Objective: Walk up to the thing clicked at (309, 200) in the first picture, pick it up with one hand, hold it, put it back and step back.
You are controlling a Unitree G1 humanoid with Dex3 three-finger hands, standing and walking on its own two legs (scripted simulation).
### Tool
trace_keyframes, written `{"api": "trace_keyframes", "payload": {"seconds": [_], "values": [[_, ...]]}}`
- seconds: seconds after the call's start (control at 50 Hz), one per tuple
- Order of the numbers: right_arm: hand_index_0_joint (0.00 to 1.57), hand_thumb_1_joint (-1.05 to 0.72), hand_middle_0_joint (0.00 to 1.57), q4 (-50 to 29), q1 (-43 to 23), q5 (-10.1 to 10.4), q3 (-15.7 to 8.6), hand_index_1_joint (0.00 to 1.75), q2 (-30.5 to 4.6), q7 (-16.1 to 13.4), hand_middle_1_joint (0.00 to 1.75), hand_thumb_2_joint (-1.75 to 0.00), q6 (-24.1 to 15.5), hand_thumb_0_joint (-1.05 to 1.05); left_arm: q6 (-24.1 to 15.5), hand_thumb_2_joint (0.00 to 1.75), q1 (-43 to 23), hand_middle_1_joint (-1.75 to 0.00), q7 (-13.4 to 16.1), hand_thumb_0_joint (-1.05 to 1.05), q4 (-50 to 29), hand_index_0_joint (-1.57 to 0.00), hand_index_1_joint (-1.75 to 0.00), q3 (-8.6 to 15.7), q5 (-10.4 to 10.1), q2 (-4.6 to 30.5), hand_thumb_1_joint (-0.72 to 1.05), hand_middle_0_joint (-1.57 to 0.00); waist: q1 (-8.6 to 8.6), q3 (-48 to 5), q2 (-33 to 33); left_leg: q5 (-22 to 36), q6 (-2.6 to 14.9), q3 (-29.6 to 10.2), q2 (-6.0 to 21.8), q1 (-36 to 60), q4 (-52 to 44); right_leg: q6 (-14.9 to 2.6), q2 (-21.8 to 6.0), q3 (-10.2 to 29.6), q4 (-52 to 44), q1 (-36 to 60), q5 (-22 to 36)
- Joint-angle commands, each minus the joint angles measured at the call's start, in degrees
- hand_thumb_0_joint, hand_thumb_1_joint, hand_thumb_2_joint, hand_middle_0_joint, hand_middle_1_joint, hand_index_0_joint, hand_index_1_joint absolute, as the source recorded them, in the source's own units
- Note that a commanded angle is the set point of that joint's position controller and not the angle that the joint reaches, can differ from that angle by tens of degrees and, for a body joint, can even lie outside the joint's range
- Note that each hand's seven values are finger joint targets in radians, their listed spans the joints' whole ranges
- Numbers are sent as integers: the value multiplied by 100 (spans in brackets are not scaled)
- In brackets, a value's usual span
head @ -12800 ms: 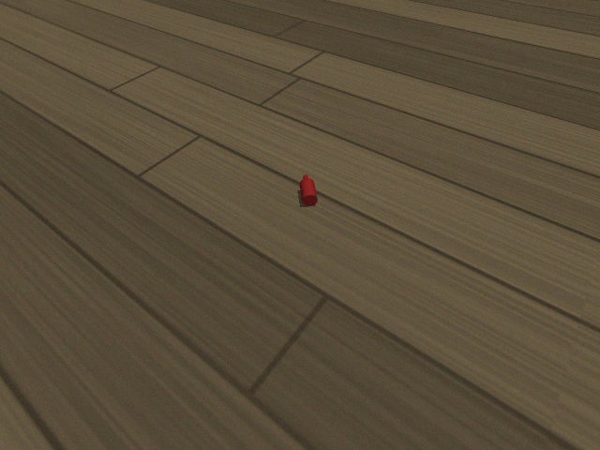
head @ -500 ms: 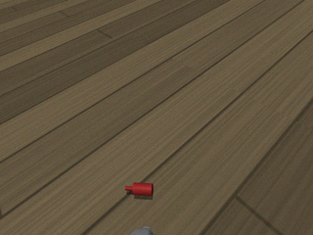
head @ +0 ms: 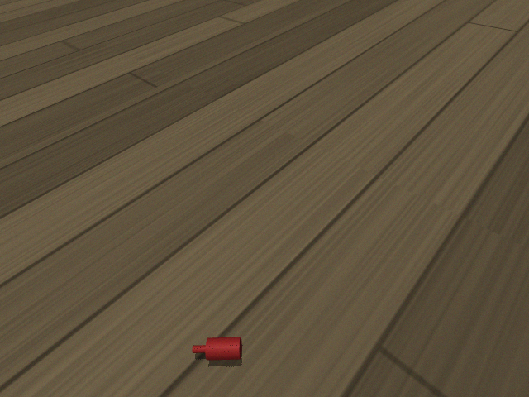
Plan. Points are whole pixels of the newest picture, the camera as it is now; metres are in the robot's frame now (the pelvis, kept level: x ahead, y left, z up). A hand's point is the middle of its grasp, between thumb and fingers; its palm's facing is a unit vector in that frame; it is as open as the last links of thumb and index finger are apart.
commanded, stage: stand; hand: left
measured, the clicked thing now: (216, 348) +0.44 +0.24 -0.73
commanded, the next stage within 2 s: none
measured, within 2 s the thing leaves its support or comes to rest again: neither
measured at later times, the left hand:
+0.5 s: hand out of the picture +0.14 +0.23 -0.14, palm faces -0.02 -0.95 -0.31, open 7.4 cm
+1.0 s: hand out of the picture +0.10 +0.25 -0.14, palm faces +0.01 -0.94 -0.35, open 7.4 cm
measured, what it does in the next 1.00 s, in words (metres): stands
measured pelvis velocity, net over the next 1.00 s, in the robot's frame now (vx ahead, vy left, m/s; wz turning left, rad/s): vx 0.03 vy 0.00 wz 0.01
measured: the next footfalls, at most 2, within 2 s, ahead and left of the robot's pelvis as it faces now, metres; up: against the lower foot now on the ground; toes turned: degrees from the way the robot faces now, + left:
none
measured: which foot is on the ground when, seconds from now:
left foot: down 0.00-1.00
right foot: down 0.00-1.00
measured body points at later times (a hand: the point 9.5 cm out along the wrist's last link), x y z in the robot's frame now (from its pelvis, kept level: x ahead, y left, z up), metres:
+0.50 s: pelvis +0.03 -0.01 +0.01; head +0.04 +0.00 +0.46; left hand +0.14 +0.28 -0.12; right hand +0.11 -0.31 -0.12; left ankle +0.05 +0.12 -0.73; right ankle +0.03 -0.13 -0.73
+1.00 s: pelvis +0.03 +0.00 +0.01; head +0.04 -0.01 +0.46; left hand +0.10 +0.30 -0.12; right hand +0.13 -0.29 -0.12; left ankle +0.05 +0.12 -0.73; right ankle +0.03 -0.13 -0.73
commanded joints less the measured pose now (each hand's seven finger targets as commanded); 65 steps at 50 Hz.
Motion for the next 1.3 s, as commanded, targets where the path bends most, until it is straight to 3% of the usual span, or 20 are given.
{"api": "trace_keyframes", "payload": {"seconds": [0.0,0.02,0.04,0.08,0.2,0.32,0.44,0.66,0.72,0.82,0.88,0.98,1.04,1.08,1.16,1.28], "values": [[20,-90,20,-84,-163,-69,-277,30,-1200,-3,30,-90,-249,0,-220,90,-838,-30,99,0,-435,-20,-30,205,-92,1074,90,-20,-144,-265,-747,481,201,-833,598,886,-747,-257,-644,783,-1490,-479,-281],[20,-90,20,-55,-226,-96,-242,30,-1162,-10,30,-90,-282,0,-262,90,-646,-30,105,0,-363,-20,-30,186,-142,1015,90,-20,-58,-394,-678,848,229,-816,608,755,-761,-215,-631,710,-1328,-103,536],[20,-90,20,-5,-177,-99,-209,30,-1092,-21,30,-90,-291,0,-271,90,-674,-30,106,0,-300,-20,-30,218,-172,1123,90,-20,-51,-498,-815,804,218,-793,586,584,-930,-200,-615,687,-1262,183,651],[20,-90,20,52,-344,-90,-183,30,-1150,-26,30,-90,-313,0,-238,90,-620,-30,97,0,-177,-20,-30,228,-196,1178,90,-20,71,-430,-649,535,205,-802,628,564,-1037,-216,-599,723,-1350,144,336],[20,-90,20,392,-312,-65,-101,30,-1044,-39,30,-90,-260,0,-177,90,-721,-30,108,0,43,-20,-30,239,-169,1312,90,-20,59,-249,-415,586,77,-777,633,536,-1239,-182,-595,642,-1446,162,230],[20,-90,20,529,-402,-48,-53,30,-1025,-85,30,-90,-272,0,-157,90,-852,-30,119,0,174,-20,-30,238,-184,1337,90,-20,121,-675,-57,1626,75,-708,722,608,-1219,-157,-617,514,-1227,782,1342],[20,-90,20,581,-565,-30,-35,30,-1046,-122,30,-90,-245,0,-142,90,-977,-30,117,0,293,-20,-30,211,-170,1263,90,-20,97,-679,25,1946,42,-656,754,736,-1185,-136,-630,494,-1314,820,1793],[20,-90,20,586,-789,-45,-31,30,-1069,-138,30,-90,-224,0,-117,90,-1060,-30,111,0,480,-20,-30,220,-138,1203,90,-20,53,-613,-66,1454,19,-672,773,895,-1404,-80,-573,453,-1570,591,1185],[20,-90,20,589,-812,-47,-36,30,-1105,-145,30,-90,-248,0,-135,90,-1090,-30,114,0,476,-20,-30,221,-147,1206,90,-20,70,-766,-75,1971,37,-669,823,1031,-1313,-94,-627,451,-1535,738,1615],[20,-90,20,598,-884,-51,-46,30,-1108,-141,30,-90,-242,0,-112,90,-1006,-30,111,0,538,-20,-30,206,-133,1207,90,-20,85,-545,-72,1163,34,-704,774,892,-1499,-78,-591,421,-1650,532,974],[20,-90,20,608,-844,-44,-45,30,-1102,-125,30,-90,-243,0,-131,90,-1024,-30,119,0,526,-20,-30,198,-127,1219,90,-20,63,-616,-183,1379,65,-713,790,992,-1434,-84,-612,422,-1678,529,1077],[20,-90,20,644,-779,-59,-53,30,-1112,-120,30,-90,-228,0,-125,90,-972,-30,117,0,549,-20,-30,194,-134,1250,90,-20,57,-429,-194,897,54,-737,738,803,-1546,-83,-595,417,-1712,433,698],[20,-90,20,656,-753,-59,-55,30,-1110,-108,30,-90,-243,0,-128,90,-947,-30,116,0,523,-20,-30,186,-138,1242,90,-20,72,-534,-92,1049,38,-736,741,797,-1528,-96,-614,418,-1682,523,793],[20,-90,20,664,-783,-57,-53,30,-1105,-117,30,-90,-239,0,-118,90,-908,-30,116,0,547,-20,-30,190,-126,1246,90,-20,85,-458,-21,840,48,-768,739,724,-1558,-103,-613,419,-1686,522,734],[20,-90,20,694,-697,-62,-39,30,-1114,-115,30,-90,-238,0,-112,90,-945,-30,102,0,519,-20,-30,192,-140,1263,90,-20,87,-500,-32,863,47,-778,732,608,-1600,-108,-616,408,-1649,665,737],[20,-90,20,697,-635,-57,-27,30,-1153,-135,30,-90,-256,0,-119,90,-892,-30,112,0,512,-20,-30,188,-128,1249,90,-20,99,-621,-65,1528,62,-752,765,791,-1462,-101,-661,409,-1621,743,1133]]}}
